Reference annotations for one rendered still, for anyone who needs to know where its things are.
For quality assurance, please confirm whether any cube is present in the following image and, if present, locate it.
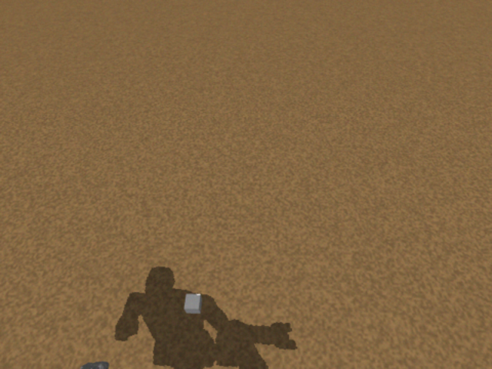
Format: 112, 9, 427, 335
184, 294, 202, 314

